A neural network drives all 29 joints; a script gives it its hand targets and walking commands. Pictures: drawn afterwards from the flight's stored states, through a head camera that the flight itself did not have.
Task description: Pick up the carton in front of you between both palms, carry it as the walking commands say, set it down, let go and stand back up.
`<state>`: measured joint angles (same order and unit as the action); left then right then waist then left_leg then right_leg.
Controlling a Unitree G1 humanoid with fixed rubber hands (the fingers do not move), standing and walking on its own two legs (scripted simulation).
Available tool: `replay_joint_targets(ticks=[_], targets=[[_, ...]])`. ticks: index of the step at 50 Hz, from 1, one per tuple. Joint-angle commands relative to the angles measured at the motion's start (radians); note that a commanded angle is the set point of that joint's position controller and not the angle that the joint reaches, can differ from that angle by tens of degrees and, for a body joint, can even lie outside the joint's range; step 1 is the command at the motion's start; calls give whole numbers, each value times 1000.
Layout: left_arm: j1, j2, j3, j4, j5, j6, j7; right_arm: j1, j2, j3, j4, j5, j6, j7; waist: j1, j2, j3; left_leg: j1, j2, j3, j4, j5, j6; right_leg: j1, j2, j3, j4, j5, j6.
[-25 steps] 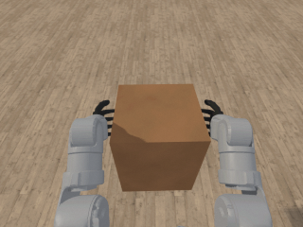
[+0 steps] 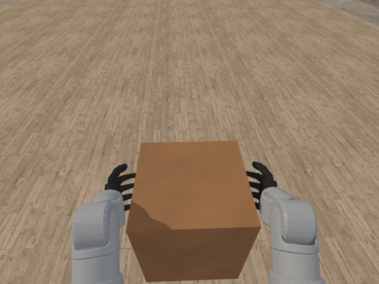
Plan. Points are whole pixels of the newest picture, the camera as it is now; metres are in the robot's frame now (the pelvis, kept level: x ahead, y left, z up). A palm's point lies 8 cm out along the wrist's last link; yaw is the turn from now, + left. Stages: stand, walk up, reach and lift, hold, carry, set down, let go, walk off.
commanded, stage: carry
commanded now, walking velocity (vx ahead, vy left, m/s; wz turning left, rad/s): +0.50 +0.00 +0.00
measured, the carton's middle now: (190, 212) +0.28 +0.00 +0.02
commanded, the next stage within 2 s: none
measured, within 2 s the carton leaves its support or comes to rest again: neither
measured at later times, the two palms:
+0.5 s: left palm (139, 120) +0.53 +0.14 +0.09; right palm (242, 121) +0.54 -0.16 +0.08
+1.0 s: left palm (134, 112) +0.61 +0.17 +0.06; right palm (226, 110) +0.63 -0.13 +0.06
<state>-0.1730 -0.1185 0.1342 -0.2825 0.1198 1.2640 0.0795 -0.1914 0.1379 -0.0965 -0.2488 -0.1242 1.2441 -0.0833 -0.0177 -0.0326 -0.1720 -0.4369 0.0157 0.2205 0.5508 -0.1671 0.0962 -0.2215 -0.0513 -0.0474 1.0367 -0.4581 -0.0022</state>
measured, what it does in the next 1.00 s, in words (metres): walks ahead: right foot, then left foot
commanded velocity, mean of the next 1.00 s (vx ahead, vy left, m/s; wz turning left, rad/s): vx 0.05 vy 0.00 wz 0.00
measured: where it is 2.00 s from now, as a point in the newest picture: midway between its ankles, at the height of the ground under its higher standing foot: outside the picture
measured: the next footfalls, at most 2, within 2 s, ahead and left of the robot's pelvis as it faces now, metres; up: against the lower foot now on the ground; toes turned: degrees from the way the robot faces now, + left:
right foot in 0.40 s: +0.41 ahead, -0.11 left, +0.00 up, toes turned +17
left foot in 0.58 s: +0.31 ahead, +0.10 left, +0.00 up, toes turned +6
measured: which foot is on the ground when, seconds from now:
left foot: down 0.00-0.40, up 0.42-0.56, down 0.58-1.00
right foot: up 0.00-0.38, down 0.40-1.00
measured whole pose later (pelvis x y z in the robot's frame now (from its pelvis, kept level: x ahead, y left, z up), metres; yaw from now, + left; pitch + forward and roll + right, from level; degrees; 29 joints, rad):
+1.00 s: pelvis +0.36 +0.01 +0.00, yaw +3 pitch +3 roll -1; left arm -0.12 -0.13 0.10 -0.04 0.19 0.96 0.04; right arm -0.12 0.13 -0.10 -0.04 -0.19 0.96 -0.03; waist 0.00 0.01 -0.16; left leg -0.18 0.03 0.11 0.56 -0.44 0.01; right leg -0.36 -0.07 -0.20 0.61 -0.30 -0.02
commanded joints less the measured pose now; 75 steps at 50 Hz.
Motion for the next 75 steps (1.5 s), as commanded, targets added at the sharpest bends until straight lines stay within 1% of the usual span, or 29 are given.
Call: replay_joint_targets(ticks=[1,2,3,6,8,11,14,17,19,20,21,22,23,24,25,26,28,30,31,33,36,39,43,51,59,63,66,70,75], targets=[[-524,-901,-719,-62,-415,-6,-253,-471,908,674,-68,424,3,255,3,70,-177,441,340,-537,-322,-33,91,-443,-67,69,200,85,-26],[-522,-923,-722,-58,-414,-15,-252,-493,927,686,-80,431,-5,259,11,69,-168,369,316,-460,-358,-107,57,-403,-86,68,122,138,-24],[-519,-935,-727,-59,-407,-24,-249,-499,941,693,-83,438,-13,263,12,98,-166,331,292,-396,-385,-146,42,-375,-82,41,75,179,-16],[-489,-961,-738,-58,-396,-45,-237,-478,934,700,-94,447,-26,272,11,142,-143,315,266,-305,-450,-178,43,-388,-84,-9,-82,252,19],[-485,-949,-741,-63,-392,-51,-229,-474,913,703,-106,448,-30,273,8,130,-116,356,252,-249,-439,-14,51,-427,-76,-43,-192,297,37],[-450,-923,-744,-73,-390,-47,-222,-434,876,690,-117,438,-26,269,10,151,-110,419,217,-148,-361,332,21,-408,-45,-94,-323,359,39],[-428,-905,-745,-77,-393,-35,-226,-381,860,667,-101,412,-16,265,7,174,-92,459,199,-91,-303,525,-2,-358,-10,-130,-423,436,28],[-442,-892,-745,-78,-407,-26,-235,-369,854,659,-85,390,-11,261,-1,181,-78,476,179,-54,-208,610,-24,-252,29,-173,-533,505,21],[-433,-892,-742,-69,-404,-25,-242,-371,851,661,-79,385,-9,261,16,146,-93,416,149,-16,-42,633,-74,-36,54,-206,-720,653,14],[-433,-889,-737,-64,-401,-24,-246,-374,847,662,-73,385,-9,263,21,128,-134,334,137,-16,39,529,-114,134,-19,-150,-727,795,8],[-434,-883,-726,-57,-393,-24,-249,-394,848,671,-76,390,-7,264,31,-18,-237,181,102,-32,223,155,-144,374,-217,40,-576,1284,-46],[-400,-893,-709,-12,-386,-30,-251,-400,865,692,-79,407,-2,262,39,-144,-352,-5,27,-109,338,-281,-162,590,-355,214,-533,1478,-188],[-361,-925,-707,3,-394,-45,-253,-392,878,697,-87,415,-7,265,34,-155,-366,-12,18,-167,361,-433,-149,517,-357,248,-614,1305,-221],[-384,-961,-708,-15,-399,-61,-256,-425,911,710,-102,419,-20,268,28,-137,-350,7,35,-205,312,-445,-127,444,-334,213,-666,1098,-206],[-403,-997,-718,-30,-405,-73,-259,-444,937,722,-117,422,-33,270,20,-102,-327,52,58,-215,173,-464,-108,355,-305,160,-699,910,-167],[-428,-1021,-727,-48,-412,-84,-263,-468,956,732,-135,427,-46,269,18,-112,-291,97,53,-188,55,-450,-102,277,-274,116,-721,767,-134],[-433,-1027,-742,-72,-419,-103,-265,-461,988,751,-141,428,-71,266,20,-110,-307,205,26,-133,-36,-257,-99,190,-229,52,-731,546,-106],[-417,-1006,-759,-88,-413,-120,-265,-426,975,756,-146,413,-90,262,15,-69,-305,290,52,-120,-142,-64,-103,125,-193,-7,-709,417,-76],[-438,-984,-767,-105,-411,-125,-268,-418,973,759,-134,401,-100,260,11,-26,-279,246,99,-167,-172,-50,-106,153,-166,-46,-683,404,-56],[-411,-958,-770,-59,-392,-133,-267,-399,930,748,-97,378,-105,262,19,29,-238,241,151,-196,-107,112,-100,128,-137,-45,-601,591,-37],[-341,-898,-729,38,-337,-149,-265,-314,871,696,6,332,-123,270,18,45,-227,236,147,-190,-63,297,-96,120,-140,-40,-504,769,-35],[-344,-880,-690,100,-298,-182,-264,-305,853,652,76,301,-160,275,19,66,-195,244,146,-191,-37,434,-92,71,-125,-50,-461,784,-29],[-387,-886,-674,127,-282,-246,-262,-350,857,627,103,280,-227,275,19,73,-171,260,149,-194,-27,507,-88,33,-111,-55,-440,712,-18],[-401,-841,-610,197,-211,-399,-258,-367,818,568,166,203,-382,263,18,53,-201,270,141,-189,-22,426,-83,51,-114,-48,-435,668,-22],[-469,-828,-450,412,-95,-576,-261,-434,805,411,376,94,-554,262,19,41,-189,249,132,-189,-48,303,-71,57,-119,-39,-465,623,-21],[-529,-886,-430,486,-76,-641,-274,-494,864,391,449,78,-617,276,20,40,-184,241,129,-192,-67,231,-68,60,-121,-34,-490,578,-19],[-537,-926,-443,494,-81,-650,-282,-506,901,406,460,83,-627,286,20,40,-185,240,129,-196,-77,197,-66,61,-123,-32,-506,549,-18],[-509,-951,-495,443,-115,-611,-285,-484,925,459,411,117,-591,291,20,41,-190,239,130,-198,-84,178,-65,63,-125,-34,-519,531,-18],[-478,-924,-482,435,-111,-569,-284,-453,897,445,402,114,-548,290,20,42,-168,216,130,-198,-96,134,-61,51,-125,-34,-530,497,-18]])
